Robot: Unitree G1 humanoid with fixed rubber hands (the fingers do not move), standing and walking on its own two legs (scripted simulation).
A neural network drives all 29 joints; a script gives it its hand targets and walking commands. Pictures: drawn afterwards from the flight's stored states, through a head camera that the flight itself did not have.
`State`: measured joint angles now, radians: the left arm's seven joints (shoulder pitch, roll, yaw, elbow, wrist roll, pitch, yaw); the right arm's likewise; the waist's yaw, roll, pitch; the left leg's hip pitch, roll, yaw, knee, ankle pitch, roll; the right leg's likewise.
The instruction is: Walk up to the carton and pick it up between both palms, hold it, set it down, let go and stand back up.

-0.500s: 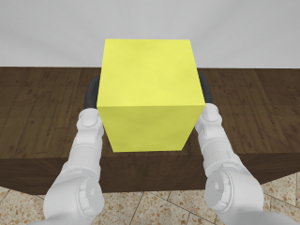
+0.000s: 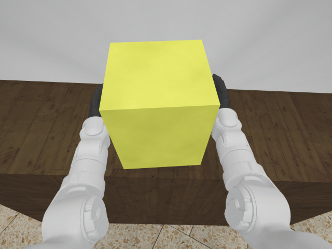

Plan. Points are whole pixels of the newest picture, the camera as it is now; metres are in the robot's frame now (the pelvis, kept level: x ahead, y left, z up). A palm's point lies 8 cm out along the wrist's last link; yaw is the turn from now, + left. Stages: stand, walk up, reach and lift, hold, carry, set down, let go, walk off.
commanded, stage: reach and lift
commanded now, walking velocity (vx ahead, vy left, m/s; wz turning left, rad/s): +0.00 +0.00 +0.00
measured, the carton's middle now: (159, 109) +0.45 +0.04 +0.07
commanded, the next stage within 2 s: none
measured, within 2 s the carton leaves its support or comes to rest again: neither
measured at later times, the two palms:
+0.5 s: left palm (92, 102) +0.40 +0.18 +0.14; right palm (235, 95) +0.43 -0.12 +0.16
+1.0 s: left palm (86, 68) +0.41 +0.17 +0.23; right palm (258, 61) +0.43 -0.13 +0.25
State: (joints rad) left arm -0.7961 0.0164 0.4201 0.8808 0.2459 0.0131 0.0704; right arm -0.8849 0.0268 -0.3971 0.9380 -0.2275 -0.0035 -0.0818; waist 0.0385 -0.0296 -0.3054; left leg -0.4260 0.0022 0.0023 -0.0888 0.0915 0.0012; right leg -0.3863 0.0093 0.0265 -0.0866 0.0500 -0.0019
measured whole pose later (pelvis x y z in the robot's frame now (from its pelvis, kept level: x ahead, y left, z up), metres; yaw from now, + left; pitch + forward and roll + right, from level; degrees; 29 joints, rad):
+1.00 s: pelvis -0.01 -0.01 +0.01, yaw +1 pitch +8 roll +0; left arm -1.03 0.06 0.44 0.88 0.24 0.41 0.06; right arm -1.15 -0.08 -0.43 1.02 -0.22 0.37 -0.06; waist 0.03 0.00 -0.23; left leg -0.12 0.01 -0.01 -0.09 0.06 -0.01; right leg -0.09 0.02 0.01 -0.04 0.00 -0.01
